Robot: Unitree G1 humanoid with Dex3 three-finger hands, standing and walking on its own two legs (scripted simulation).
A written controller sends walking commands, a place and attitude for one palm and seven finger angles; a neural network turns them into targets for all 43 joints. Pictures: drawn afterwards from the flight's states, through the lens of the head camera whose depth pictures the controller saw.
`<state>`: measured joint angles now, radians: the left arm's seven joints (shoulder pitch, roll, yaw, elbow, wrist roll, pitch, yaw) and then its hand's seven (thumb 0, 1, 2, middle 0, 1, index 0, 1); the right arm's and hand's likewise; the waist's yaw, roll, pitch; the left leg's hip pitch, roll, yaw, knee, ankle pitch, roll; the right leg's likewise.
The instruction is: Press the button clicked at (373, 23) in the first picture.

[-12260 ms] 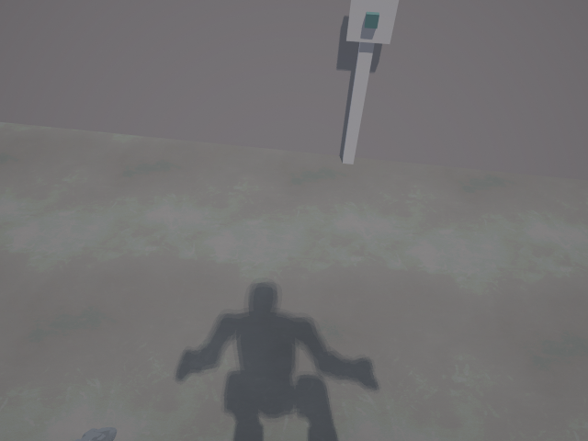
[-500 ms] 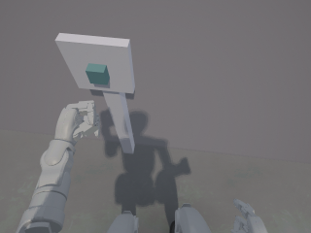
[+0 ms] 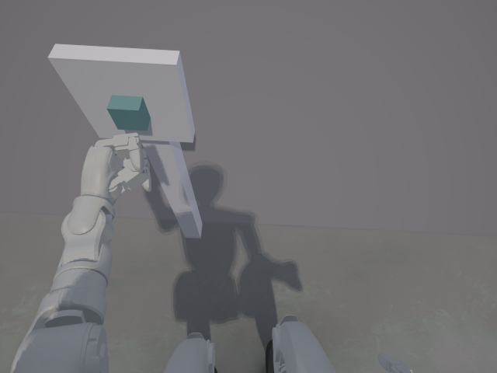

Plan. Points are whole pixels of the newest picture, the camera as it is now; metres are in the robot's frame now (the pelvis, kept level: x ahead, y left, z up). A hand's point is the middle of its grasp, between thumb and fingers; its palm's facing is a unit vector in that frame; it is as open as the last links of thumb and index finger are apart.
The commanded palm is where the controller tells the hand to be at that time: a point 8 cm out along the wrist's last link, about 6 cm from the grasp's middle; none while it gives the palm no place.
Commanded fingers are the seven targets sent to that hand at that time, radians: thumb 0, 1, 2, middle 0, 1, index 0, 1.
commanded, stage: aim a knuckle at the button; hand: left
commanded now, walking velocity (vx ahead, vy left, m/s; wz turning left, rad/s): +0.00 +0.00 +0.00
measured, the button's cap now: (130, 112) +0.52 +0.18 +0.07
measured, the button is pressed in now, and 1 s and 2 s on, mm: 0 1 9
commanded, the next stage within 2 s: press the button with the knuckle in 0.48 s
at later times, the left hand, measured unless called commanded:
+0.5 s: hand (139, 175) +0.42 +0.16 +0.04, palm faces -0.08 -1.00 -0.03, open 3.1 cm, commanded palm +0.39 +0.21 +0.04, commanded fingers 0.00 0.90 0.90 -1.30 -1.50 -1.30 -1.50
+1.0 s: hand (153, 154) +0.46 +0.14 +0.04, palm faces -0.10 -0.99 -0.03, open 3.1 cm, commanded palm +0.44 +0.20 +0.04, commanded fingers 0.00 0.90 0.90 -1.30 -1.50 -1.30 -1.50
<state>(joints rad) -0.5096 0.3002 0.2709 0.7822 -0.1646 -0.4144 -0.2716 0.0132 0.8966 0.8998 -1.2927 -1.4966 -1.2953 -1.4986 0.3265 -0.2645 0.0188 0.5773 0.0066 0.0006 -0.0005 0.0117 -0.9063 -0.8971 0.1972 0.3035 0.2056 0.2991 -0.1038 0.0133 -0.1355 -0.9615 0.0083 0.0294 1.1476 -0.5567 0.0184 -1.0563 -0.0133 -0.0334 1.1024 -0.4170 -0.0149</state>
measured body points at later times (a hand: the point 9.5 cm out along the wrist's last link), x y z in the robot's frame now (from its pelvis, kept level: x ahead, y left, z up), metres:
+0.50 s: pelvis +0.00 +0.01 +0.00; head +0.11 +0.02 +0.43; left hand +0.42 +0.22 +0.04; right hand +0.11 -0.25 -0.11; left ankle -0.01 +0.11 -0.65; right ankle +0.05 -0.11 -0.65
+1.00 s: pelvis +0.00 +0.00 -0.01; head +0.12 +0.01 +0.43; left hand +0.46 +0.20 +0.04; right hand +0.07 -0.26 -0.13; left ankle -0.01 +0.11 -0.65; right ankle +0.05 -0.11 -0.65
